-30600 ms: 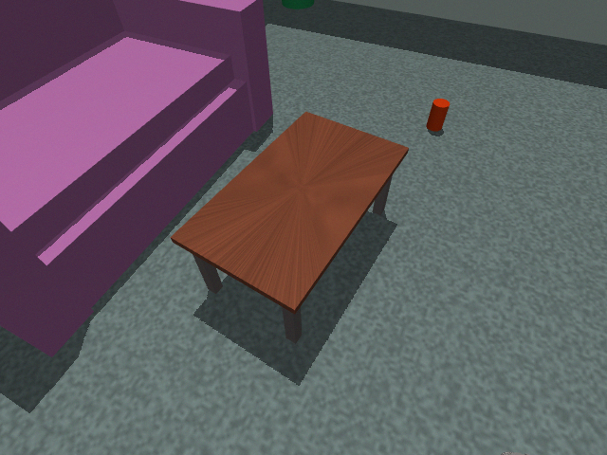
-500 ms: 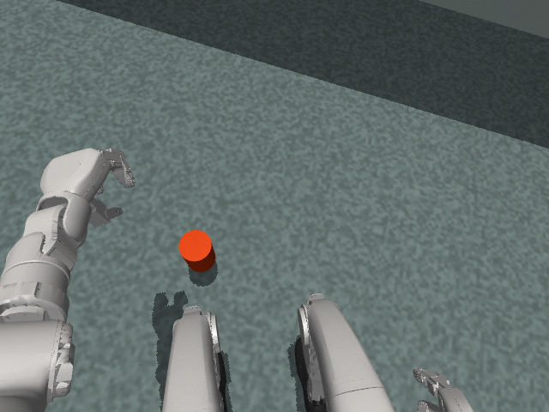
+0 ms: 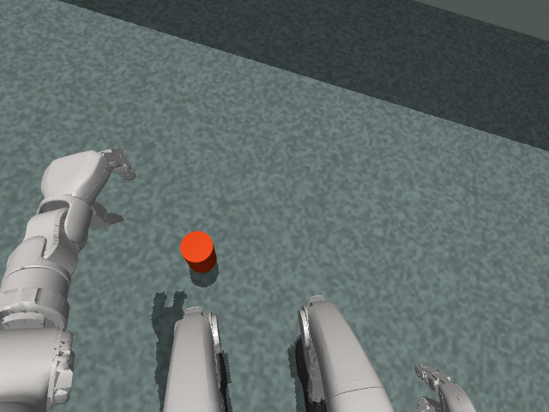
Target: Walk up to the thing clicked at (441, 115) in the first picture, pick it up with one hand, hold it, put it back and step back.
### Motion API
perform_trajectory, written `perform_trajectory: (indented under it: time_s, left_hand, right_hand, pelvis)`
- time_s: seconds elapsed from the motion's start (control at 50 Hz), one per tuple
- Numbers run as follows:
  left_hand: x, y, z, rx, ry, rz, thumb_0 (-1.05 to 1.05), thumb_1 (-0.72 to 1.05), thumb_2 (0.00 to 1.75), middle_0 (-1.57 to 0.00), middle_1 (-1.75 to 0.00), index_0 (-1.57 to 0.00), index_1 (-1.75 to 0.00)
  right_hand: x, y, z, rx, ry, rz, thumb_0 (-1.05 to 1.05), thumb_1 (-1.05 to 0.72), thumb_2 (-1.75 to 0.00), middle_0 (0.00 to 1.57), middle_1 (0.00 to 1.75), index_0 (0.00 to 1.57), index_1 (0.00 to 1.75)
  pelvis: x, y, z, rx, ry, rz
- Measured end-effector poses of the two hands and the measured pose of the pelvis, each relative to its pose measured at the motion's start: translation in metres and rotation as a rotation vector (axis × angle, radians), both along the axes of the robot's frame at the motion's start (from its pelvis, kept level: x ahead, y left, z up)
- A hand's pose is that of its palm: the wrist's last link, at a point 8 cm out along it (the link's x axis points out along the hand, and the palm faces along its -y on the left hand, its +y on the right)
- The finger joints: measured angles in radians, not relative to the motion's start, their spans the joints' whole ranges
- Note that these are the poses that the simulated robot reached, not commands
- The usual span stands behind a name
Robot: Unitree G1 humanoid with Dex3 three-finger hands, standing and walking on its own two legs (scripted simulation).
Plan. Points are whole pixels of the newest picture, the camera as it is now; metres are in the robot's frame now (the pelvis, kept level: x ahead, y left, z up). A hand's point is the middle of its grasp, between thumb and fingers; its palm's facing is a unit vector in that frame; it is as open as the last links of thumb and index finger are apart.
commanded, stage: withdraw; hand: left
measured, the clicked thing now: (199, 253) +0.45 +0.14 -0.52
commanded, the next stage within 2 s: approach in 0.16 s
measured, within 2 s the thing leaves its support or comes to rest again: neither
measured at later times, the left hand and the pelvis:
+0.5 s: hand (144, 224) +0.44 +0.22 -0.22, palm faces -0.41 +0.05 -0.91, open 13.7 cm; pelvis -0.02 +0.00 -0.09, yaw -2 degrees
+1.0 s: hand (189, 247) +0.45 +0.16 -0.43, palm faces -0.43 -0.04 -0.90, open 12.2 cm; pelvis -0.04 -0.02 -0.24, yaw -3 degrees
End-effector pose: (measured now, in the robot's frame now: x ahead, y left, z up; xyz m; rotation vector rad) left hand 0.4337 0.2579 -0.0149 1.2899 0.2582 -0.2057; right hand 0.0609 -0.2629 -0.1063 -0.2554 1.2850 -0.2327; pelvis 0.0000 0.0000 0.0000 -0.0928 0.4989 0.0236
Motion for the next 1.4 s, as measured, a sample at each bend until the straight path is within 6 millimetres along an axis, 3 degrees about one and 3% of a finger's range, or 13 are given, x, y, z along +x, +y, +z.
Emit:
perform_trajectory:
  time_s: [0.16,0.26,0.4,0.54,0.7,0.82,0.94,1.06,1.16,1.3,1.4]
  left_hand:
    - [-0.002,0.001,-0.004,0.043,0.039,-0.008,0.0,-0.16,0.7,-0.44,-0.89,-0.49,-0.84]
    - [0.0,-0.007,-0.029,0.129,0.08,-0.04,0.0,-0.33,0.82,-0.29,-0.91,-0.31,-0.89]
    - [0.007,-0.026,-0.097,0.263,0.128,-0.091,0.0,-0.45,0.87,-0.2,-0.94,-0.2,-0.93]
    - [0.014,-0.048,-0.173,0.3,0.116,-0.091,0.0,-0.45,0.78,-0.23,-0.92,-0.24,-0.91]
    - [0.006,-0.072,-0.254,0.253,0.16,-0.074,0.0,-0.4,0.72,-0.27,-0.91,-0.29,-0.89]
    - [0.006,-0.091,-0.304,0.23,0.181,-0.103,0.0,-0.33,0.73,-0.28,-0.93,-0.31,-0.9]
    - [0.013,-0.099,-0.343,0.216,0.157,-0.103,0.0,-0.26,0.76,-0.3,-0.96,-0.33,-0.91]
    - [0.021,-0.092,-0.359,0.223,0.117,-0.059,0.0,-0.25,0.78,-0.28,-0.97,-0.32,-0.92]
    - [0.028,-0.081,-0.346,0.246,0.078,-0.024,0.0,-0.27,0.79,-0.25,-0.99,-0.3,-0.93]
    - [0.029,-0.073,-0.326,0.258,0.143,0.011,0.0,-0.3,0.8,-0.2,-1.02,-0.25,-0.96]
    - [0.02,-0.081,-0.337,0.23,0.22,-0.039,0.0,-0.34,0.82,-0.17,-1.04,-0.21,-0.98]
  right_hand:
    - [0.0,0.005,0.003,0.007,-0.001,0.006,0.0,-0.92,-0.9,0.2,0.3,0.2,0.3]
    - [-0.004,0.002,-0.005,-0.002,0.012,0.019,0.0,-0.91,-0.9,0.2,0.3,0.2,0.3]
    - [-0.022,-0.01,-0.039,-0.038,0.051,0.027,0.0,-0.91,-0.9,0.2,0.3,0.2,0.3]
    - [-0.056,-0.018,-0.096,-0.055,0.11,-0.005,0.0,-0.91,-0.9,0.2,0.3,0.2,0.3]
    - [-0.089,-0.011,-0.162,-0.01,0.177,-0.026,0.0,-0.91,-0.91,0.2,0.3,0.2,0.3]
    - [-0.098,-0.005,-0.203,0.025,0.199,0.001,0.0,-0.91,-0.9,0.2,0.3,0.2,0.3]
    - [-0.094,-0.006,-0.233,0.045,0.202,0.04,0.0,-0.92,-0.9,0.2,0.3,0.2,0.3]
    - [-0.085,-0.011,-0.25,0.062,0.199,0.071,0.0,-0.91,-0.9,0.2,0.3,0.2,0.3]
    - [-0.074,-0.015,-0.256,0.071,0.185,0.063,0.0,-0.91,-0.9,0.2,0.3,0.2,0.3]
    - [-0.063,-0.021,-0.247,0.06,0.165,0.069,0.0,-0.91,-0.9,0.2,0.3,0.2,0.3]
    - [-0.07,-0.027,-0.237,0.025,0.178,0.088,0.0,-0.91,-0.9,0.2,0.3,0.2,0.3]
  pelvis:
    - [0.001,0.001,0.003,-0.001,0.002,0.002]
    - [-0.001,0.001,-0.006,-0.003,0.022,0.0]
    - [-0.013,-0.001,-0.046,-0.007,0.089,-0.014]
    - [-0.029,-0.005,-0.106,-0.006,0.138,-0.032]
    - [-0.042,-0.011,-0.164,0.005,0.145,-0.038]
    - [-0.044,-0.016,-0.202,0.009,0.137,-0.044]
    - [-0.041,-0.019,-0.233,0.009,0.125,-0.056]
    - [-0.036,-0.02,-0.251,0.008,0.113,-0.065]
    - [-0.031,-0.02,-0.254,0.01,0.116,-0.067]
    - [-0.031,-0.019,-0.243,0.007,0.115,-0.065]
    - [-0.035,-0.019,-0.242,-0.001,0.102,-0.062]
